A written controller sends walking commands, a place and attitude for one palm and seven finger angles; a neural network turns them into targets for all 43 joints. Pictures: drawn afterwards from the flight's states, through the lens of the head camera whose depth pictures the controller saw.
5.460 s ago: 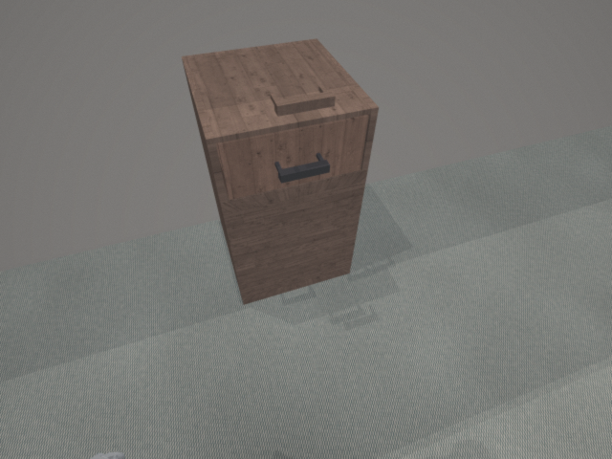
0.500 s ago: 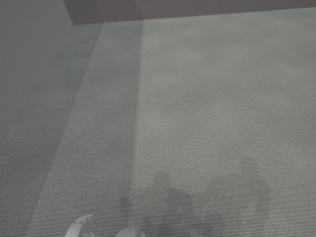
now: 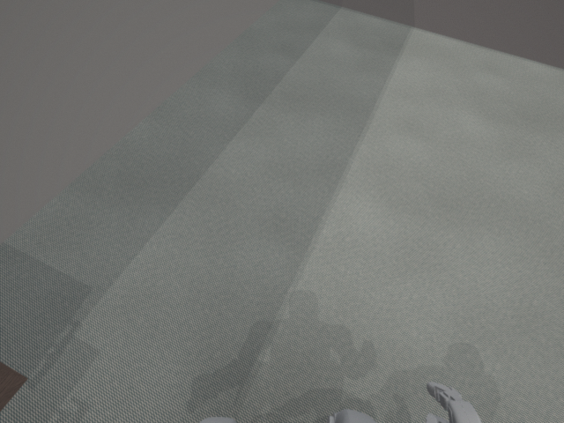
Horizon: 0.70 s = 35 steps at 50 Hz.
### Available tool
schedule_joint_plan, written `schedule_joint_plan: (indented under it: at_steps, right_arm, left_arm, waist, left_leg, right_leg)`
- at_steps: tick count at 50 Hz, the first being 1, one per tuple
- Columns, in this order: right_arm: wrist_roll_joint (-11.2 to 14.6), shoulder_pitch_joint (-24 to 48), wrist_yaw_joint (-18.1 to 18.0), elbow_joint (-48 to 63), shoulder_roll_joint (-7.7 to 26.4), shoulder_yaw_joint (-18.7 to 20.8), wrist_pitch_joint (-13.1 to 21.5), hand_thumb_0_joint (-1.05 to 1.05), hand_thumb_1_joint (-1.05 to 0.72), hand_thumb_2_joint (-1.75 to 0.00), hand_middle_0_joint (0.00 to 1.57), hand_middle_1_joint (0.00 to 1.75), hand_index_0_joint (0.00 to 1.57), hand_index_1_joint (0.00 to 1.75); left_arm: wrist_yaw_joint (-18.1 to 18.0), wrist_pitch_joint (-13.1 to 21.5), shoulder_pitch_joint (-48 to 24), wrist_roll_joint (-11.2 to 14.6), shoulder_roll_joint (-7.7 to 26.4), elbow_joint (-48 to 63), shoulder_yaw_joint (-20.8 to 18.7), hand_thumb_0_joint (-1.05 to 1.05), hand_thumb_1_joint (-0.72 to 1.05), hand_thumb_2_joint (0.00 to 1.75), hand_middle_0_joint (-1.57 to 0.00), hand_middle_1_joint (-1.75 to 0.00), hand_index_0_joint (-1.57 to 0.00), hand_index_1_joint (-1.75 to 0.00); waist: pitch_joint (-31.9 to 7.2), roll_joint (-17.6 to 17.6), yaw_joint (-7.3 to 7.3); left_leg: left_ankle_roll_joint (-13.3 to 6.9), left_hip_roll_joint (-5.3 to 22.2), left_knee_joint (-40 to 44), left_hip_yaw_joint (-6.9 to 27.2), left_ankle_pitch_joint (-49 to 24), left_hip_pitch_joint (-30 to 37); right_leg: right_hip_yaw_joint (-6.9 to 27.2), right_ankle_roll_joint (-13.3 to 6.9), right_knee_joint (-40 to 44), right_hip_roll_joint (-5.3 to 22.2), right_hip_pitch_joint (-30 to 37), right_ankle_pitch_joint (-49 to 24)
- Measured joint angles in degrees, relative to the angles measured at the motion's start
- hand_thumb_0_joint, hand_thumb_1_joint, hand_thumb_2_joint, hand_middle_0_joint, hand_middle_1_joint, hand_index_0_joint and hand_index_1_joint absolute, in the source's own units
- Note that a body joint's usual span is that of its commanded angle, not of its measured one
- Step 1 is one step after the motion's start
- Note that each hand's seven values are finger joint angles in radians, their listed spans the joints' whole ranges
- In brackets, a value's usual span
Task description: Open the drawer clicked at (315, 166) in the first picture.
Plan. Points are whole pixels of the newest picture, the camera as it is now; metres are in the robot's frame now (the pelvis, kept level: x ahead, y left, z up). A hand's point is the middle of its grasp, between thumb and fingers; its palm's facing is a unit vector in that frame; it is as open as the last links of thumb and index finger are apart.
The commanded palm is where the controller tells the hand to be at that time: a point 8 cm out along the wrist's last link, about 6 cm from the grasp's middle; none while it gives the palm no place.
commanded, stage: turn to face it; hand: left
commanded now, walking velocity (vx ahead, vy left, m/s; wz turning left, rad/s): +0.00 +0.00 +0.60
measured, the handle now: out of the picture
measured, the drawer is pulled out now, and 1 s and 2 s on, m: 0.00 0.00 0.00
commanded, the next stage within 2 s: take the last steps up to it in 1.98 s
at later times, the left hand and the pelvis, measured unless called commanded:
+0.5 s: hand out of the picture +0.06 +0.17 -0.13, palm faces +0.28 -0.92 -0.27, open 7.4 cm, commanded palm none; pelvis +0.00 -0.04 +0.01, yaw +18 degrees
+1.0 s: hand out of the picture -0.10 +0.23 -0.16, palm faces +0.60 -0.76 -0.26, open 7.4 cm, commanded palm none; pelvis -0.03 +0.00 +0.01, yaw +36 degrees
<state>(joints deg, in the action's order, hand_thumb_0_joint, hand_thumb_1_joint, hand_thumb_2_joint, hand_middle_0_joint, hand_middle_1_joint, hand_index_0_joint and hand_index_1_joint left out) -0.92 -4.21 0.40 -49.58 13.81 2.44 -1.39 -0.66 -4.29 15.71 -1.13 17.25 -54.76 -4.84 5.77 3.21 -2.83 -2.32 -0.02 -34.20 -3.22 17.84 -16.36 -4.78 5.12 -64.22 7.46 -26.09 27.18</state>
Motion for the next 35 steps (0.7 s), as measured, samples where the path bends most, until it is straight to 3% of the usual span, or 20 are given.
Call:
schedule_joint_plan:
  at_steps: [5,11,16,18,21,23,25,29,35]
  right_arm:
    - [-0.05,-2.06,-0.05,-0.85,-1.43,-0.38,-0.23,0.00,-0.90,-0.90,0.20,0.30,0.20,0.30]
    - [-0.35,-5.42,0.07,-1.92,-2.51,0.14,-0.68,0.00,-0.90,-0.90,0.20,0.30,0.20,0.30]
    - [-0.41,-7.90,-0.02,-2.93,-1.87,1.22,-1.56,0.00,-0.90,-0.90,0.21,0.30,0.20,0.30]
    - [0.01,-8.69,-0.03,-3.26,-1.19,1.92,-1.93,0.00,-0.90,-0.90,0.20,0.30,0.20,0.30]
    - [-0.33,-9.40,0.10,-4.08,-0.11,2.91,-2.85,0.00,-0.91,-0.90,0.20,0.30,0.20,0.30]
    - [-0.46,-9.71,0.57,-4.53,0.49,3.24,-3.17,0.00,-0.91,-0.90,0.20,0.30,0.20,0.30]
    - [-0.46,-9.83,0.92,-4.74,0.83,3.35,-3.32,0.00,-0.91,-0.90,0.20,0.30,0.20,0.30]
    - [-0.34,-9.23,1.21,-5.11,1.02,3.17,-3.76,0.00,-0.91,-0.90,0.20,0.30,0.19,0.30]
    - [0.09,-6.07,1.27,-4.46,0.99,2.23,-3.29,0.00,-0.91,-0.90,0.20,0.30,0.19,0.30]
  left_arm:
    - [0.43,0.87,-2.97,0.04,-1.03,2.36,0.26,0.01,0.91,0.90,-0.20,-0.30,-0.19,-0.29]
    - [0.19,1.22,-7.02,0.34,-2.97,4.73,0.82,0.01,0.91,0.90,-0.20,-0.30,-0.19,-0.29]
    - [0.04,2.33,-9.10,0.83,-4.71,6.92,1.65,0.01,0.91,0.90,-0.20,-0.30,-0.20,-0.29]
    - [-0.16,3.40,-9.04,0.48,-5.38,7.57,2.06,0.01,0.91,0.90,-0.20,-0.30,-0.20,-0.29]
    - [-0.28,3.52,-8.26,0.25,-6.48,7.69,2.99,0.01,0.91,0.90,-0.21,-0.30,-0.20,-0.30]
    - [-0.34,3.42,-7.36,0.16,-6.87,7.34,3.20,0.01,0.90,0.90,-0.21,-0.30,-0.20,-0.30]
    - [-0.43,3.42,-6.61,0.01,-7.00,6.77,3.27,0.01,0.90,0.90,-0.21,-0.30,-0.20,-0.30]
    - [-0.35,3.50,-5.25,-0.26,-6.68,5.71,3.31,0.01,0.90,0.90,-0.21,-0.30,-0.20,-0.30]
    - [-0.04,3.01,-3.24,-0.62,-4.60,4.31,2.52,0.01,0.90,0.90,-0.21,-0.30,-0.20,-0.30]
  waist:
    - [-0.83,-1.23,1.12]
    - [-1.53,-2.59,3.40]
    - [-1.87,-4.33,5.06]
    - [-2.04,-5.15,5.06]
    - [-1.69,-5.95,5.70]
    - [-1.63,-5.85,5.86]
    - [-1.45,-5.38,5.97]
    - [-0.84,-3.94,5.52]
    - [0.34,-1.63,3.41]
  left_leg:
    - [-0.50,-1.20,4.70,3.25,-3.34,1.20]
    - [0.08,-2.61,5.56,7.20,-4.79,0.42]
    - [1.60,-3.91,2.58,10.54,-4.25,-2.15]
    - [2.65,-4.52,-2.58,11.17,0.11,-4.69]
    - [3.94,-4.24,-19.92,8.16,7.99,-10.24]
    - [4.83,-2.75,-28.70,5.91,6.27,-12.57]
    - [5.70,-1.05,-32.02,4.37,4.80,-13.16]
    - [6.70,1.33,-28.07,2.76,5.43,-11.07]
    - [6.04,2.18,-12.28,-0.32,7.05,-4.60]
  right_leg:
    - [3.34,0.73,2.59,-1.26,-1.80,-4.36]
    - [4.84,0.62,11.51,-3.53,0.90,-3.04]
    - [4.39,-0.52,25.99,-6.21,7.52,-6.17]
    - [3.54,-3.07,31.32,-6.37,9.84,-9.32]
    - [0.99,-5.50,31.11,-5.11,11.18,-9.16]
    - [-0.36,-5.63,32.68,-4.19,12.76,-9.58]
    - [-1.62,-5.51,33.90,-3.19,13.97,-10.00]
    - [-4.17,-5.00,34.79,-1.06,15.22,-10.06]
    - [-7.84,-3.19,31.83,2.18,14.40,-8.33]
